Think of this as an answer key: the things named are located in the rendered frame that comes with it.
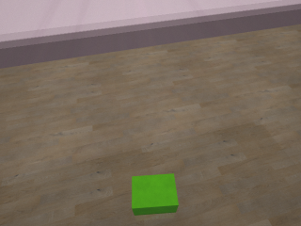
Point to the carton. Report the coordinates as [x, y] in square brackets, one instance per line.
[154, 194]

